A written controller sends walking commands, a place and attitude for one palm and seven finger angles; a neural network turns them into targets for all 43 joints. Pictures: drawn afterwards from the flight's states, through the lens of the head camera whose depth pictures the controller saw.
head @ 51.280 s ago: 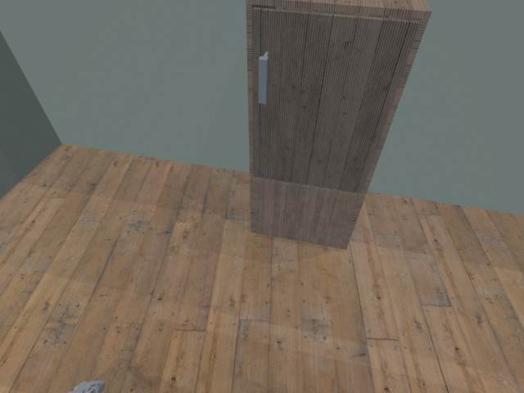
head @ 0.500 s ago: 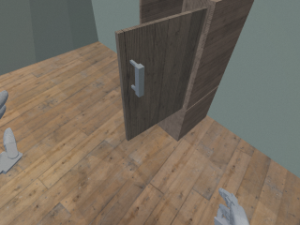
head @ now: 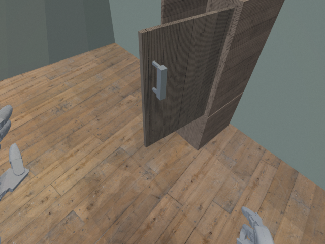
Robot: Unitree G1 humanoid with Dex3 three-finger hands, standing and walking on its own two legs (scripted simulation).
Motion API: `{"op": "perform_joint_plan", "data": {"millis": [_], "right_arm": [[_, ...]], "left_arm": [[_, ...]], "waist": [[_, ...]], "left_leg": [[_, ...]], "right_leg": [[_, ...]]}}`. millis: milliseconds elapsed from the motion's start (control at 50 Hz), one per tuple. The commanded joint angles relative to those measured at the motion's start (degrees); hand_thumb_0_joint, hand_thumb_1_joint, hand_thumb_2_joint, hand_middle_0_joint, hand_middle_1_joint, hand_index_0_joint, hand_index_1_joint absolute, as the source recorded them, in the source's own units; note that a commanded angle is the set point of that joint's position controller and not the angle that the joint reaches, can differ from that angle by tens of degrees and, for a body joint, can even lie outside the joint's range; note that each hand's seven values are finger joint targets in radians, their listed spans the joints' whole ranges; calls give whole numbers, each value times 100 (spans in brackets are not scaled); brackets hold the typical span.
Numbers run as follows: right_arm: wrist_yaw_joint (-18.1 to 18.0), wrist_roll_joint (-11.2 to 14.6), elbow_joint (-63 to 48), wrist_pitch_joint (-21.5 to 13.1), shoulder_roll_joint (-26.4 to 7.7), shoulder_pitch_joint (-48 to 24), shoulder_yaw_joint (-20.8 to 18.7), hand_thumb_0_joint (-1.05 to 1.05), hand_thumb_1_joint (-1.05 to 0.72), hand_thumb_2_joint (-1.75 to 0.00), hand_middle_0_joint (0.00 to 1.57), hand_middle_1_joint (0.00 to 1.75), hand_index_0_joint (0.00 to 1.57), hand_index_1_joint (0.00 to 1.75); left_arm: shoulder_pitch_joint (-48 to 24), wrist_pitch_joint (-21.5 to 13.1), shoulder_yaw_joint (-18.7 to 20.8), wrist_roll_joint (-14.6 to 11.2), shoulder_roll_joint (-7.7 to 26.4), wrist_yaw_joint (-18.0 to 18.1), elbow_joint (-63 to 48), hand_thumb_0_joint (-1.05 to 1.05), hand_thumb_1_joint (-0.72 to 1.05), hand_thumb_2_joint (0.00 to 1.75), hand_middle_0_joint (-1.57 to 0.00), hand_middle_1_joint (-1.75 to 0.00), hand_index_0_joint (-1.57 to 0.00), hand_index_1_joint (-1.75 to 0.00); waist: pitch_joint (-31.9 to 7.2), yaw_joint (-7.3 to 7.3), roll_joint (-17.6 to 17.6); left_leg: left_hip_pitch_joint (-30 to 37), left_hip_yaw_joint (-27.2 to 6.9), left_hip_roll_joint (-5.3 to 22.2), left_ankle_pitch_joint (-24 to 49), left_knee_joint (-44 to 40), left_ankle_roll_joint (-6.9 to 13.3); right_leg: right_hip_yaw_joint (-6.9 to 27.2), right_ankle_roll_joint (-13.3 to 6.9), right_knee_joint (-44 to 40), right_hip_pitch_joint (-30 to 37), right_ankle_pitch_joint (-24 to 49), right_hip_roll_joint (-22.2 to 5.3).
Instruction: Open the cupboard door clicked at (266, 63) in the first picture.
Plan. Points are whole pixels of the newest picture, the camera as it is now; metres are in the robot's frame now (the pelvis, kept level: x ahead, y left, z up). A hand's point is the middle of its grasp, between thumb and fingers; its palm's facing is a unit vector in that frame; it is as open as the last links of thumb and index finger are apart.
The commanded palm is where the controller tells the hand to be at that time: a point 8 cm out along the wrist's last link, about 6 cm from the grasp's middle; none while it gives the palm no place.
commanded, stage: let the arm hang, fingers relaxed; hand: left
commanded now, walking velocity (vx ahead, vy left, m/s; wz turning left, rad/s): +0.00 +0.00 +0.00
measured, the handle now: (158, 80) +0.63 +0.05 +0.05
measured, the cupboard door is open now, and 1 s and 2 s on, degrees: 85 85 85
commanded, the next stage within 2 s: look to check the result in 1.16 s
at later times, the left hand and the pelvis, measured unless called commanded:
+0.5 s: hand out of the picture -0.02 +0.17 -0.19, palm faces +0.03 -0.99 -0.17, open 7.2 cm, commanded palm none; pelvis -0.01 -0.01 -0.01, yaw +3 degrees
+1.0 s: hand out of the picture +0.08 +0.21 -0.16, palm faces +0.03 -0.95 -0.30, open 7.4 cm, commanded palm none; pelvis +0.02 -0.02 +0.00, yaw +2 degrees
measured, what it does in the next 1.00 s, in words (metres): stands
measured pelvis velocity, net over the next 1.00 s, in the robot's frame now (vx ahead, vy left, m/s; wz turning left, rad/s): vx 0.02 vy -0.02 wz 0.03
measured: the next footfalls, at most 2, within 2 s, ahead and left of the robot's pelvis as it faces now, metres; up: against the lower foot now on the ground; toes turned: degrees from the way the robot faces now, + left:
none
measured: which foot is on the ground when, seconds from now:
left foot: down 0.00-1.00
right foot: down 0.00-1.00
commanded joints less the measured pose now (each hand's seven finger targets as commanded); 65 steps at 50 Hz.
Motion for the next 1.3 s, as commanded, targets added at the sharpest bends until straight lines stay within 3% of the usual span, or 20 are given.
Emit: {"op": "perform_joint_plan", "data": {"millis": [0,20,40,60,80,120,140,180,200,220,240,280,320,380,460,520,660,800,1020,1280], "right_arm": [[-47,21,-818,-300,-741,-547,-278,0,-90,-90,20,30,20,30],[-49,25,-841,-280,-723,-554,-262,0,-90,-90,20,30,20,30],[456,56,773,-288,-1797,-881,-531,0,-90,-90,20,30,20,30],[459,95,732,122,-1480,-469,-536,0,-90,-90,20,30,20,30],[437,84,598,227,-1505,-430,-515,0,-90,-90,20,30,20,30],[421,3,628,392,-1526,-558,-436,0,-90,-90,20,30,20,30],[424,-33,670,447,-1564,-638,-401,0,-90,-90,20,30,20,30],[445,-56,833,551,-1561,-634,-401,0,-90,-90,20,30,20,30],[457,-52,894,622,-1514,-568,-393,0,-90,-90,20,30,20,30],[460,-67,1040,699,-1388,-530,-357,0,-90,-90,20,30,20,30],[459,-94,1158,773,-1294,-484,-336,0,-90,-90,20,30,20,30],[458,-129,1331,875,-1148,-404,-274,0,-90,-90,20,30,20,30],[445,-138,1467,904,-1135,-460,-242,0,-90,-90,20,30,20,30],[392,-121,1708,917,-1099,-425,-232,0,-90,-90,20,30,20,30],[329,-92,2005,921,-1083,-195,-283,0,-90,-90,20,30,20,30],[308,-66,2184,932,-1106,-36,-323,0,-90,-90,20,30,20,30],[302,-69,2509,953,-1060,88,-333,0,-90,-90,20,30,20,30],[324,-83,2597,920,-1150,-159,-322,0,-90,-90,20,30,20,30],[327,-87,2624,820,-1271,-539,-285,0,-90,-90,20,30,20,30],[307,-79,2622,817,-1420,-702,-255,0,-90,-90,20,30,20,30]], "left_arm": [[113,-346,769,-100,958,106,-915,0,90,90,-20,-30,-20,-30],[115,-350,742,-110,936,97,-940,0,90,90,-20,-30,-20,-30],[-537,640,-1625,308,-3,-718,3562,0,90,90,-20,-30,-20,-30],[-545,1035,-1476,221,-14,-828,3714,0,90,90,-20,-30,-20,-30],[-563,1146,-1500,200,-50,-854,3634,0,90,90,-20,-30,-20,-30],[-822,1132,-1563,238,35,-853,4105,0,90,90,-20,-30,-20,-30],[-939,1120,-1594,257,135,-857,4418,0,90,90,-20,-30,-20,-30],[-1341,1085,-1626,281,354,-857,5079,0,90,90,-20,-30,-20,-30],[-1559,1092,-1657,273,442,-846,5378,0,90,90,-20,-30,-20,-30],[-1756,1128,-1729,249,415,-829,5695,0,90,90,-20,-30,-20,-30],[-1915,1162,-1804,225,358,-804,5989,0,90,90,-20,-30,-20,-30],[-2046,1219,-1927,193,237,-775,6498,0,90,90,-20,-30,-20,-30],[-1799,1230,-1969,167,141,-769,7013,0,90,90,-20,-30,-20,-30],[-1441,1223,-1979,136,30,-767,7709,0,90,90,-20,-30,-20,-30],[-1308,1178,-1942,121,-32,-775,8296,0,90,90,-20,-30,-20,-30],[-1406,1143,-1955,114,-21,-773,8566,0,90,90,-20,-30,-20,-30],[-1601,1114,-1972,99,39,-738,8893,0,90,90,-20,-30,-20,-30],[-1787,1107,-1950,107,183,-734,8938,0,90,90,-20,-30,-20,-30],[-2202,1017,-1925,97,300,-724,8851,0,90,90,-20,-30,-20,-30],[-2378,1016,-1944,88,341,-735,8867,0,90,90,-20,-30,-20,-30]], "waist": [[-478,50,441],[-450,46,414],[-153,-216,617],[-527,-92,557],[-492,-91,739],[-618,23,114],[-634,59,-404],[-693,17,-1303],[-626,-48,-1438],[-532,-110,-1367],[-438,-149,-1067],[-247,-190,-126],[-177,-63,685],[-203,80,1143],[-328,84,1049],[-81,26,360],[186,-56,-185],[239,12,-151],[-173,41,64],[-264,11,128]], "left_leg": [[111,-333,159,-623,-579,-65],[116,-337,184,-526,-585,-62],[-499,-688,460,1002,275,77],[-74,-595,560,1408,186,42],[-151,-690,690,1281,97,132],[-600,-1075,801,759,-94,372],[-619,-1102,732,509,-71,374],[-289,-874,424,190,278,279],[-91,-715,252,97,492,222],[98,-560,117,-56,676,163],[270,-445,46,-201,787,114],[349,-517,118,-325,517,88],[-39,-851,315,-632,-110,137],[-401,-986,358,-1267,-556,128],[-162,-977,371,-1251,-601,135],[2,-878,354,-1037,-501,125],[452,-667,326,-531,-332,115],[410,-678,356,-383,-517,120],[606,-657,463,712,-635,72],[871,-623,511,820,-754,32]], "right_leg": [[330,-54,-551,8,-174,-115],[328,-42,-519,-7,-112,-100],[80,-186,412,-613,694,-518],[260,-172,425,-672,375,-466],[149,-138,634,-744,-172,-351],[184,-183,909,-420,-536,-250],[235,-219,772,-292,-477,-269],[533,-380,300,-479,-313,-597],[689,-510,89,-711,-377,-799],[767,-589,-84,-955,-585,-939],[806,-633,-187,-1161,-774,-1002],[735,-578,-146,-1297,-1199,-869],[548,-408,33,-869,-1280,-593],[433,-350,103,-256,-999,-461],[389,-398,-78,-87,-787,-491],[425,-431,-365,-304,-967,-577],[517,-463,-711,-663,-1170,-682],[478,-417,-666,-486,-978,-658],[418,-333,-540,256,556,-732],[445,-310,-718,401,719,-724]]}}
